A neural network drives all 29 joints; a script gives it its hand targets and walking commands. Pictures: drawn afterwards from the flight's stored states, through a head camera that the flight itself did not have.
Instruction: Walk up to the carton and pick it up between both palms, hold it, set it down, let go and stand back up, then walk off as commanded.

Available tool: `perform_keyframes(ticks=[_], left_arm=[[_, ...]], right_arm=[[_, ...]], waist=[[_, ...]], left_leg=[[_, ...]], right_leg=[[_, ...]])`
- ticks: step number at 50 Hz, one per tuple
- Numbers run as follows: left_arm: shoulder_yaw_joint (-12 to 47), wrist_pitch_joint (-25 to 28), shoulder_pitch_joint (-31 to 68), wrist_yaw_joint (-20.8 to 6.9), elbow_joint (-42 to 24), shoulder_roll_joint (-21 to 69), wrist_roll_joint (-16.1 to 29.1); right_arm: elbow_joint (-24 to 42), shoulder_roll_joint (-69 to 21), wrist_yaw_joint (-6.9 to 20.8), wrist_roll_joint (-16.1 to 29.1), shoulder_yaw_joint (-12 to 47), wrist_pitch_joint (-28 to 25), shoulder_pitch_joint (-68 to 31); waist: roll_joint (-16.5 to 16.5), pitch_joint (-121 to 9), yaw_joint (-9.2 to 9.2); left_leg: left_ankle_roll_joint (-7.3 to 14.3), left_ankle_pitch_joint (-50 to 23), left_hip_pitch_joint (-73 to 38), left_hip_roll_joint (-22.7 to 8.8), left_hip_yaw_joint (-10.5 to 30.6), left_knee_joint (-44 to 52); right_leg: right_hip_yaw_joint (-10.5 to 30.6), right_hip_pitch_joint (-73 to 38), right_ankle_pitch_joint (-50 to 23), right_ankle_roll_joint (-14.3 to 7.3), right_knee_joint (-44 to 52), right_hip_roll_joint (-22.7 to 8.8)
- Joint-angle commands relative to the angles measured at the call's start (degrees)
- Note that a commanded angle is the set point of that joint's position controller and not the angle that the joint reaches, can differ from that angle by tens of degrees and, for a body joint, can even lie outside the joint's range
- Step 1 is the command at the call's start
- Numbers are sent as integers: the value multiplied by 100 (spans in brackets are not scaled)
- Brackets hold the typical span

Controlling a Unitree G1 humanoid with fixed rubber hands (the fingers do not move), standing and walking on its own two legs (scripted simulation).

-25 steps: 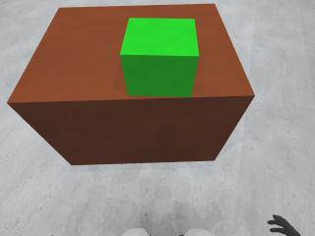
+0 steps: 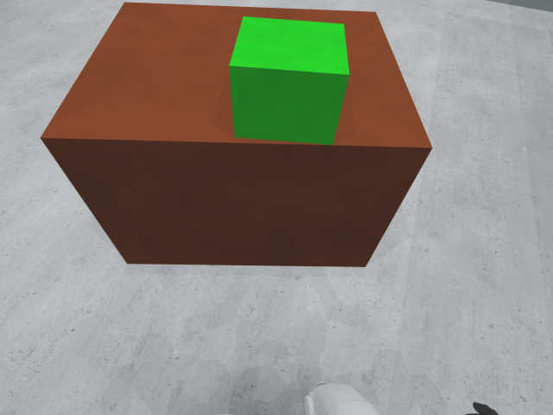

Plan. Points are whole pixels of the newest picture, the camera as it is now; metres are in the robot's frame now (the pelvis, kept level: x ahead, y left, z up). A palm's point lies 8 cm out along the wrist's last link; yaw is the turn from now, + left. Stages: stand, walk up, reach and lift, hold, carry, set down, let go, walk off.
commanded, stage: walk off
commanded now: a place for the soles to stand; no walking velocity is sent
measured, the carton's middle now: (288, 81) +0.84 -0.02 -0.01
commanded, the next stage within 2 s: none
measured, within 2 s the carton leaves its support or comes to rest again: neither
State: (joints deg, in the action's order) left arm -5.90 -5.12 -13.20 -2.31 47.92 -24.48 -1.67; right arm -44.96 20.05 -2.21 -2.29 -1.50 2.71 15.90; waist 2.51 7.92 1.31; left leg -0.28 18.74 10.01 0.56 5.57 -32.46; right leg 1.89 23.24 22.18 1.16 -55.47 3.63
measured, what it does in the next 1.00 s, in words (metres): walks backwards: right foot, then left foot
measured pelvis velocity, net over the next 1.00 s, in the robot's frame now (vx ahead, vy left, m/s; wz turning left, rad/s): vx -0.11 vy -0.04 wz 0.02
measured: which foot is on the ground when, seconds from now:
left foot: down 0.00-0.12, up 0.14-0.44, down 0.46-0.74, up 0.76-1.00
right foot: up 0.00-0.08, down 0.10-0.46, up 0.48-0.72, down 0.74-1.00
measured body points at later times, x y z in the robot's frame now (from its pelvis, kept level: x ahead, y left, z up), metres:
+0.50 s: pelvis -0.09 -0.02 -0.01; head -0.09 +0.01 +0.44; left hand +0.00 +0.29 -0.14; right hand -0.02 -0.33 -0.10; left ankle -0.12 +0.12 -0.74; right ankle -0.03 -0.13 -0.72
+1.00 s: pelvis -0.11 -0.04 +0.00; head -0.13 -0.04 +0.45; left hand -0.07 +0.25 -0.12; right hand -0.01 -0.36 -0.09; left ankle -0.15 +0.09 -0.68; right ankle -0.10 -0.16 -0.73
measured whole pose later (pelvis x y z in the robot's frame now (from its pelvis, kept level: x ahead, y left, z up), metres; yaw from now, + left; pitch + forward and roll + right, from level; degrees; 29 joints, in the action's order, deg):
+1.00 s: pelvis -0.11 -0.04 +0.00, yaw +1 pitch -5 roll -1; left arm -2.5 -3.5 -19.9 0.0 47.0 -17.9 -0.4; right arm -41.7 23.4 -2.0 -1.1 -3.5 3.2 18.4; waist -0.7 1.7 1.6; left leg 0.3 27.1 16.9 1.5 5.5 -57.1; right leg 0.3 9.3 16.3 -1.3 -30.3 1.3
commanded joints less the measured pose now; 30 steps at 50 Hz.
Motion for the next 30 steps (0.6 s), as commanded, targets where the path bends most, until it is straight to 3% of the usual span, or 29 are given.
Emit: perform_keyframes(ticks=[1,3,4,5,6,7,8,9,11,13,15,18,19,20,21,22,23,24,25,26,27,28,29,30], left_arm=[[-300,170,-143,42,-432,-908,40],[-284,249,-239,93,-442,-874,112],[-268,307,-350,114,-423,-853,113],[-285,365,-491,156,-423,-962,111],[-349,401,-700,202,-432,-1213,121],[-291,435,-365,212,-492,-1380,285],[-237,393,-136,223,-618,-1167,234],[-208,341,4,230,-704,-972,197],[-175,246,63,275,-718,-857,80],[-196,238,114,312,-713,-922,105],[-173,251,74,317,-686,-905,109],[-144,256,-178,330,-712,-1037,143],[-137,234,-201,343,-733,-1045,145],[-104,225,-180,323,-712,-1050,139],[-108,201,-130,307,-748,-1066,140],[-127,191,35,318,-770,-1084,153],[-156,192,-105,305,-636,-930,176],[-224,183,-333,267,-651,-720,193],[-295,116,-142,196,-560,-953,114],[-303,151,-272,160,-462,-1050,158],[-311,181,-354,114,-429,-1040,133],[-296,210,-313,47,-434,-1078,127],[-256,196,-242,28,-419,-1011,71],[-256,187,-51,1,-457,-994,63]], right_arm=[[437,1734,-140,34,-505,-184,-302],[454,1799,-122,81,-491,-183,-162],[428,1847,-110,85,-508,-155,21],[433,1825,-94,115,-504,-176,198],[559,1854,-82,164,-532,-179,256],[546,1630,-98,264,-437,-161,-190],[547,1439,-156,242,-427,-97,-248],[626,1338,-148,194,-440,-71,-263],[529,1372,-97,162,-407,-7,-149],[459,1385,-62,129,-415,26,37],[541,1352,-53,111,-435,5,68],[607,1307,-36,146,-409,-66,349],[627,1271,-47,145,-399,-103,394],[667,1205,-61,164,-353,-142,503],[554,1141,-70,200,-358,-170,658],[443,1111,-58,193,-361,-204,888],[381,1290,-17,181,-396,-217,905],[529,1807,18,121,-485,-233,476],[649,1845,-36,146,-500,-281,-20],[824,1655,-60,172,-459,-321,-706],[852,1539,-77,100,-525,-291,-799],[876,1499,-77,37,-541,-280,-680],[842,1455,-87,-15,-555,-229,-493],[692,1473,-100,-47,-558,-212,-154]], waist=[[-1018,-592,129],[-1174,-731,112],[-909,-829,84],[-455,-1081,71],[-48,-1634,84],[864,-1598,123],[788,-1407,59],[634,-1048,70],[531,-703,25],[705,-459,-22],[716,-235,-66],[425,-389,-38],[517,-371,-21],[433,-367,-77],[325,-449,-141],[4,-349,-265],[-1093,-257,-244],[-1855,87,-42],[-1283,581,147],[-1119,489,450],[-1336,406,410],[-1462,110,353],[-1531,106,183],[-1399,-20,40]], left_leg=[[837,-2879,-321,-1387,1544,906],[766,-3275,-405,-1403,1352,566],[607,-3269,-471,-1188,1023,250],[413,-3069,-437,-883,674,-362],[226,-1876,-95,-410,297,-1178],[-24,1102,532,236,-262,-2420],[-7,1591,800,213,-55,-3163],[-52,1631,1061,243,36,-3488],[-85,1288,1190,107,203,-3416],[-142,1060,1067,144,66,-3408],[-77,1022,1029,128,209,-3173],[73,1211,954,13,312,-2158],[143,1372,896,-23,320,-1605],[221,1435,777,-150,440,-804],[295,997,237,-80,184,123],[367,479,-258,8,163,1078],[572,-289,-513,-411,988,1832],[1180,-256,35,-1761,2724,2115],[1431,822,1471,-1912,3215,2601],[1295,661,1627,-1690,2802,2415],[1179,332,1338,-1395,2165,2093],[1150,-220,797,-1315,1932,1720],[1101,-1050,193,-1188,1651,1470],[1081,-1460,-182,-1175,1697,1297]], right_leg=[[-32,-23,-86,-103,988,-214],[-66,-552,-229,-280,2175,-346],[-25,-937,-754,-351,3128,-434],[326,-1479,-2161,-420,3483,-769],[834,-2288,-3377,-653,3108,-1234],[1910,-2042,-4384,-1336,3030,-2084],[1985,-1809,-4238,-1493,3082,-2084],[1981,-1484,-3556,-1578,3194,-2023],[1962,-1246,-2419,-1512,3375,-1899],[2055,-873,-1204,-1443,3729,-1891],[2227,-637,-557,-1447,3899,-1939],[2154,-954,-412,-1385,3867,-1948],[2102,-1019,-615,-1363,3802,-1993],[1923,-1081,-833,-1272,3611,-1925],[1435,-908,-986,-1068,3423,-1699],[1008,-567,-1283,-854,2924,-1366],[248,-21,-537,-457,1320,-629],[-273,570,726,-1,227,41],[260,-146,414,114,-817,-133],[504,-492,120,97,-1079,-275],[410,-196,260,71,-1117,-263],[446,-3,319,-4,-997,-276],[205,407,397,-17,-574,-214],[167,483,334,-52,-263,-252]])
